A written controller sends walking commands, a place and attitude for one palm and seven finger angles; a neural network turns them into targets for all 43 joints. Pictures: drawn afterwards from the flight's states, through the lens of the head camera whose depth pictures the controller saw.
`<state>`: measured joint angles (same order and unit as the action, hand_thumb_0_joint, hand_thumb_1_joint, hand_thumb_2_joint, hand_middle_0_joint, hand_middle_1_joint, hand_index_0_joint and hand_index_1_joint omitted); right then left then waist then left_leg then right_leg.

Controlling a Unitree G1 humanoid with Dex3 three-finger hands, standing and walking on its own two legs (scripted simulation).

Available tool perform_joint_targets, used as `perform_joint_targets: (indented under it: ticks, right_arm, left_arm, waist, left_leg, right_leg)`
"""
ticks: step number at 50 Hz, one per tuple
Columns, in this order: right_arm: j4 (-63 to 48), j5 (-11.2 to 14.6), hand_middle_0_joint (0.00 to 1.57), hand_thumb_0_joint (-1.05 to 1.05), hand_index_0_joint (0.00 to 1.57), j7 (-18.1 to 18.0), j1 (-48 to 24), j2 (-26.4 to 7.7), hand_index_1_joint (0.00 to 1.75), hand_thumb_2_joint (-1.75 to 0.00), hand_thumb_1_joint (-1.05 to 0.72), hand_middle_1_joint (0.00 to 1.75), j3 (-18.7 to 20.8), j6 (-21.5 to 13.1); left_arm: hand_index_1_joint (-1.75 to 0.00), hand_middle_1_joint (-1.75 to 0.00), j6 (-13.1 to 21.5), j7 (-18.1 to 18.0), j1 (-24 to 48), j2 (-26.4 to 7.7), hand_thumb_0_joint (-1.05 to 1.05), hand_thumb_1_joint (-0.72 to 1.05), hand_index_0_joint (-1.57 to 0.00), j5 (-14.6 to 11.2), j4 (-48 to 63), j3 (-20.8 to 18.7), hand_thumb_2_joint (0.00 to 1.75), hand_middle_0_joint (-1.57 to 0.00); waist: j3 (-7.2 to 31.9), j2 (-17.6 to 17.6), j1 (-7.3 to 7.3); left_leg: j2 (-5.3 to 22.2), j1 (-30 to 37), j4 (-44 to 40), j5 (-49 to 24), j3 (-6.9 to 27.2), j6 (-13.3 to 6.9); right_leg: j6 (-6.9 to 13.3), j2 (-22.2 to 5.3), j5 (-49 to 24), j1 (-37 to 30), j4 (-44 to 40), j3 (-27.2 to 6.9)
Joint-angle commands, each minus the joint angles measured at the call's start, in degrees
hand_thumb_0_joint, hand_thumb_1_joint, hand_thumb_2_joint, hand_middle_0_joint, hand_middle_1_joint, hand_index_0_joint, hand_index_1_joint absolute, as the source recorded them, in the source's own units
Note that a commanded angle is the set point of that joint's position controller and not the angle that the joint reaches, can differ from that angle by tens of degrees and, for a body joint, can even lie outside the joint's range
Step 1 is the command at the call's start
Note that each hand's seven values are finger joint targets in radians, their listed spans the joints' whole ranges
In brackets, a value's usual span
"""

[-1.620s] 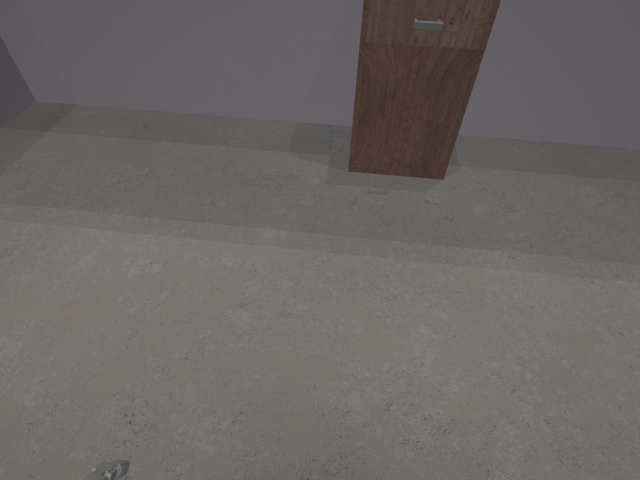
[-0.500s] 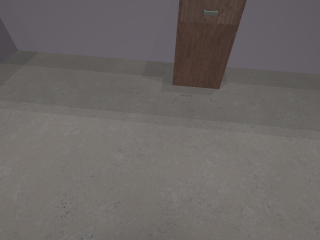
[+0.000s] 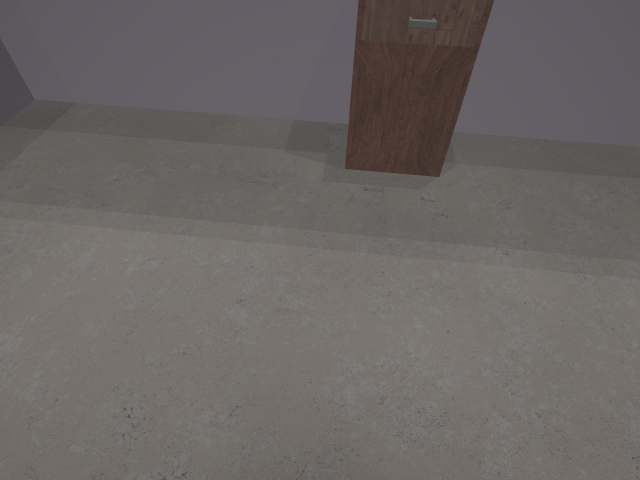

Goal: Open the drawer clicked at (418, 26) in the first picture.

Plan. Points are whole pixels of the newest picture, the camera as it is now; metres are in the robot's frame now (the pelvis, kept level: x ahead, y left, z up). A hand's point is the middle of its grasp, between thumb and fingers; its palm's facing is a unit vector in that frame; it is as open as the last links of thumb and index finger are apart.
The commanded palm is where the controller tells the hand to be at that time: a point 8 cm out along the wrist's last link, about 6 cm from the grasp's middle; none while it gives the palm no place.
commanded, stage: walk to a spot facing it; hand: left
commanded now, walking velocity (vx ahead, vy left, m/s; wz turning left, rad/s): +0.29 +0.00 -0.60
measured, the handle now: (422, 21) +1.67 -0.29 -0.04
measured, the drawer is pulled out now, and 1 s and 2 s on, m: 0.00 0.00 0.00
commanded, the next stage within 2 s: none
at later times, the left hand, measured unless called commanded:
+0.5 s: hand out of the picture +0.10 +0.13 -0.17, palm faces -0.17 -0.96 -0.20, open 7.4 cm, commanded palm none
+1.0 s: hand (269, 304) +0.47 +0.13 -0.18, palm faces -0.39 -0.91 -0.18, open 7.4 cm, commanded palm none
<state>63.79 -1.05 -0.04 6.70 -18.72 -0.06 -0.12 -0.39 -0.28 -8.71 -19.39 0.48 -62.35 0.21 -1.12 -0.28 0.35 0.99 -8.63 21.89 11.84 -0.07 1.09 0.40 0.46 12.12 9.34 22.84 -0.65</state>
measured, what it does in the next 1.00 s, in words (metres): walks ahead, turning right: left foot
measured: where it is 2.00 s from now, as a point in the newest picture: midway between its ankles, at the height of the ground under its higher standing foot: (406, 342)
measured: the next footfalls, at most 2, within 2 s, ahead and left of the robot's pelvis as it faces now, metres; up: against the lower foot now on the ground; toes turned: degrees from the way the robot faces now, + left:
left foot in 0.78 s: +0.43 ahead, +0.00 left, +0.00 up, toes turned -15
right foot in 1.46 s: +0.56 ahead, -0.28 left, +0.00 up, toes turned -47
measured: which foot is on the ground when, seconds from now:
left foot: down 0.00-0.28, up 0.30-0.76, down 0.78-1.00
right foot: down 0.00-0.78, up 0.80-1.00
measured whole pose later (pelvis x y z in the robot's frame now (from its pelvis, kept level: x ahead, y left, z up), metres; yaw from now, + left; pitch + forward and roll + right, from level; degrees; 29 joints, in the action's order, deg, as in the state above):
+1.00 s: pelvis +0.35 -0.03 +0.00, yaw -28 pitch -1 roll -2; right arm 57.8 -1.3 -1.2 14.9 -8.9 2.5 -4.2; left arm 0.1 0.6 -16.5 -13.1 1.7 -57.2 -5.2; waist -1.7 -2.5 1.2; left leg 1.9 -12.0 26.2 14.1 -12.8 -4.5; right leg 1.0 -2.5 13.5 30.7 72.2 0.1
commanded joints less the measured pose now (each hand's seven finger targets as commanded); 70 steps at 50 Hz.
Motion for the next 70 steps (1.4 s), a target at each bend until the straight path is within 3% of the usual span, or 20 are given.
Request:
perform_joint_targets:
  ticks: [1, 7, 10, 12, 13, 14, 15, 19, 24, 33, 37, 38, 40, 41, 44, 48, 54, 64, 68, 70]
  right_arm:
    - [-3.2, -0.3, 0.20, 0.00, 0.20, -0.4, 2.5, -6.4, 0.30, -0.90, -0.90, 0.30, 1.4, -0.1]
    - [-6.0, 0.0, 0.20, 0.00, 0.20, -0.8, 6.7, -10.7, 0.30, -0.90, -0.90, 0.30, 4.4, -1.1]
    - [-6.2, -0.2, 0.20, 0.00, 0.20, -0.9, 8.5, -8.7, 0.30, -0.90, -0.90, 0.30, 4.8, -2.1]
    - [-6.8, -0.4, 0.20, 0.00, 0.20, -0.9, 5.9, -7.2, 0.30, -0.90, -0.90, 0.30, 4.6, -2.1]
    - [-7.7, -0.2, 0.20, 0.00, 0.20, -0.6, 3.9, -5.4, 0.30, -0.90, -0.90, 0.30, 4.2, -2.1]
    - [-11.1, 0.5, 0.20, 0.00, 0.20, -0.1, 1.5, -0.1, 0.30, -0.90, -0.90, 0.30, 3.0, -2.2]
    - [-14.0, 0.0, 0.20, 0.00, 0.20, -0.1, -4.2, -1.3, 0.30, -0.90, -0.90, 0.30, 2.8, -2.9]
    - [-11.3, -0.3, 0.20, 0.00, 0.20, 0.3, -2.2, 0.1, 0.30, -0.90, -0.90, 0.30, 3.7, -2.9]
    - [-11.4, -0.2, 0.20, 0.00, 0.20, 0.9, -0.6, 2.8, 0.30, -0.90, -0.90, 0.30, 3.9, -1.8]
    - [-16.8, 0.2, 0.20, 0.00, 0.20, 1.8, -11.1, 5.1, 0.30, -0.90, -0.90, 0.30, 3.1, -2.6]
    - [-12.8, 0.1, 0.20, 0.00, 0.20, 0.5, 2.8, 2.8, 0.30, -0.90, -0.90, 0.30, 4.0, -3.6]
    - [-10.1, -0.2, 0.20, 0.00, 0.20, -0.2, 11.7, 0.0, 0.30, -0.90, -0.90, 0.30, 4.6, -3.8]
    - [-7.8, -0.9, 0.20, 0.00, 0.20, -0.7, 22.6, -9.6, 0.30, -0.90, -0.90, 0.30, 6.5, -3.8]
    - [-8.8, -0.1, 0.20, 0.00, 0.20, -0.7, 17.9, -7.0, 0.30, -0.90, -0.90, 0.30, 5.7, -3.3]
    - [-10.0, -0.2, 0.20, 0.00, 0.20, -0.9, 8.2, 2.8, 0.30, -0.90, -0.90, 0.30, 3.1, -4.5]
    - [-8.1, 0.0, 0.20, 0.00, 0.20, -1.2, 10.4, 4.7, 0.30, -0.90, -0.90, 0.30, 2.8, -5.5]
    - [-4.8, 0.3, 0.20, 0.00, 0.20, -1.9, 18.2, 5.2, 0.30, -0.90, -0.90, 0.30, 2.8, -6.0]
    - [1.3, -0.7, 0.20, 0.00, 0.20, -2.4, 30.0, 5.0, 0.30, -0.90, -0.90, 0.30, 2.4, -5.3]
    - [2.1, -0.5, 0.20, 0.00, 0.20, -2.4, 30.3, 4.0, 0.30, -0.90, -0.90, 0.30, 2.3, -4.7]
    - [1.3, -0.2, 0.20, 0.00, 0.20, -2.2, 27.5, 2.5, 0.30, -0.90, -0.90, 0.30, 2.8, -4.4]
  left_arm:
    - [-0.30, -0.30, -0.5, 0.5, -2.1, -5.6, 0.00, 0.90, -0.20, 0.6, 3.4, -1.7, 0.90, -0.20]
    - [-0.30, -0.30, 0.1, 2.1, -3.9, -2.0, 0.00, 0.90, -0.20, 0.7, 8.3, -3.2, 0.90, -0.20]
    - [-0.30, -0.30, 1.0, 2.6, -1.9, -0.3, 0.00, 0.90, -0.20, 0.7, 10.5, -3.7, 0.90, -0.20]
    - [-0.30, -0.30, 1.5, 2.8, -9.0, 1.0, 0.00, 0.90, -0.20, 0.8, 8.4, -4.2, 0.90, -0.20]
    - [-0.30, -0.30, 2.0, 2.6, -17.8, -0.9, 0.00, 0.90, -0.20, 1.0, 5.5, -4.8, 0.90, -0.20]
    - [-0.30, -0.30, 2.8, 1.3, -25.2, -8.8, 0.00, 0.90, -0.20, 1.5, 3.4, -6.5, 0.90, -0.20]
    - [-0.30, -0.30, 2.9, 0.1, -28.8, -8.6, 0.00, 0.90, -0.20, 0.3, 2.8, -6.3, 0.90, -0.20]
    - [-0.30, -0.30, 3.8, -0.3, -18.8, -1.9, 0.00, 0.90, -0.20, 0.6, 5.6, -4.8, 0.90, -0.20]
    - [-0.30, -0.30, 5.1, -0.5, -20.0, 0.0, 0.00, 0.90, -0.20, 0.7, 4.4, -4.4, 0.90, -0.20]
    - [-0.30, -0.30, 5.0, -1.6, -22.3, 1.6, 0.00, 0.90, -0.20, 1.1, 3.2, -4.1, 0.90, -0.20]
    - [-0.30, -0.30, 5.1, -1.8, -18.1, -1.0, 0.00, 0.90, -0.20, 0.8, 4.2, -5.0, 0.90, -0.20]
    - [-0.30, -0.30, 5.1, -1.6, -17.6, -0.4, 0.00, 0.90, -0.20, 0.4, 4.5, -5.2, 0.90, -0.20]
    - [-0.30, -0.30, 4.9, -0.4, -22.5, 5.1, 0.00, 0.90, -0.20, -0.7, 5.8, -4.8, 0.90, -0.20]
    - [-0.30, -0.30, 4.6, -0.6, -18.9, 3.5, 0.00, 0.90, -0.20, 0.0, 6.2, -4.8, 0.90, -0.20]
    - [-0.30, -0.30, 2.9, 1.2, -13.2, 4.7, 0.00, 0.90, -0.20, 1.2, 6.2, -5.1, 0.90, -0.20]
    - [-0.30, -0.30, 0.0, 1.5, -15.7, 7.8, 0.00, 0.90, -0.20, 1.7, 5.1, -5.1, 0.90, -0.20]
    - [-0.30, -0.30, -0.8, 1.7, -8.1, 7.3, 0.00, 0.90, -0.20, 1.6, 7.0, -5.6, 0.90, -0.20]
    - [-0.30, -0.30, 0.4, 2.4, 8.8, 8.7, 0.00, 0.90, -0.20, 1.2, 10.6, -3.6, 0.90, -0.20]
    - [-0.30, -0.30, 1.3, 1.8, 5.2, 9.0, 0.00, 0.90, -0.20, 1.2, 9.7, -3.4, 0.90, -0.20]
    - [-0.30, -0.30, 2.1, 1.2, -4.4, 7.0, 0.00, 0.90, -0.20, 1.5, 6.9, -4.1, 0.90, -0.20]
  waist:
    - [-1.7, 0.6, -0.36]
    - [-5.0, 10.6, -1.38]
    - [-4.5, 9.6, -1.91]
    - [-2.3, 7.1, 2.00]
    - [0.5, -1.4, 6.13]
    - [1.1, -24.0, 8.20]
    - [0.6, -17.3, 9.54]
    - [-4.6, -0.9, 3.26]
    - [-2.2, -2.9, 0.98]
    - [-5.9, -7.4, 3.39]
    - [1.5, -7.1, -3.26]
    - [6.0, -5.2, -6.77]
    - [17.2, 19.4, -6.60]
    - [10.7, 11.5, -5.45]
    - [-4.1, 6.1, -0.32]
    - [-3.5, 7.2, 2.20]
    - [-4.0, 5.6, 0.59]
    - [-7.8, 5.6, -5.04]
    - [-5.2, 8.6, -2.61]
    - [0.5, 9.7, 2.03]
  left_leg:
    - [6.2, -0.9, -2.3, 14.7, 2.8, -1.8]
    - [18.4, 2.1, -8.7, 22.7, 12.7, -9.0]
    - [20.5, 5.8, -4.9, 4.8, 8.1, -10.5]
    - [16.5, -2.0, 6.0, -0.1, -1.0, -6.3]
    - [11.3, -10.0, 20.5, 2.5, -6.7, -3.0]
    - [2.7, -30.6, 40.0, 19.9, -11.9, 1.0]
    - [2.3, -35.5, 45.9, 22.2, -4.2, 0.5]
    - [7.1, -32.5, 46.5, 8.5, -0.5, 1.0]
    - [6.3, -33.5, 42.8, 0.7, -1.9, 2.8]
    - [3.6, -29.1, 24.0, -3.1, -5.3, 1.4]
    - [-1.2, -5.1, 10.8, -3.8, -7.1, -1.4]
    - [1.2, 8.4, 8.7, -7.0, -4.5, -2.5]
    - [28.5, 25.9, -0.6, -8.5, 29.6, -10.8]
    - [29.0, 16.1, -6.2, 1.3, 30.4, -12.3]
    - [20.5, -5.2, -10.9, 6.9, 13.2, -6.1]
    - [14.9, -8.7, -11.9, -1.1, -1.3, -2.1]
    - [15.1, 1.9, -11.2, -15.0, -5.4, 0.6]
    - [18.4, 16.3, -8.7, -30.2, -9.7, -6.0]
    - [17.6, 17.0, 0.3, -57.5, -15.1, -4.9]
    - [17.2, 15.1, 12.3, -63.9, -16.6, -3.7]
  right_leg:
    - [1.5, -4.5, 14.4, 7.1, -3.4, -7.9]
    - [0.6, 1.1, 13.0, 19.3, 18.3, 1.1]
    - [0.0, -2.8, 17.3, 21.5, 20.3, 1.9]
    - [0.6, -1.9, 10.6, 6.9, 10.6, 4.9]
    - [1.6, -2.0, 5.1, -5.3, 2.6, 1.7]
    - [7.4, -18.0, 3.9, -15.8, -7.2, -26.6]
    - [11.6, -21.9, -5.3, -16.0, -9.8, -36.3]
    - [13.0, -17.4, -6.5, -5.5, -9.0, -25.4]
    - [10.4, -12.5, -19.5, -7.3, -8.5, -16.1]
    - [8.6, -9.9, -31.9, -8.8, -7.2, -13.9]
    - [6.7, -8.3, -46.1, -5.5, 6.6, -11.5]
    - [5.3, -6.5, -39.4, 0.8, 17.0, -10.7]
    - [1.8, 4.8, 19.6, 21.4, 51.6, -2.3]
    - [2.6, 0.7, 18.4, 22.9, 56.2, -5.0]
    - [1.3, -5.4, 5.7, 22.5, 54.6, -2.8]
    - [0.0, -5.3, -1.4, 21.2, 50.9, -1.1]
    - [-1.3, -6.0, -7.6, 32.4, 47.6, -0.5]
    - [1.0, -5.1, -0.6, 33.0, 23.6, 8.1]
    - [4.4, 0.7, 4.8, 22.0, 16.7, 13.4]
    - [6.0, 2.9, 4.0, 9.8, 12.3, 14.3]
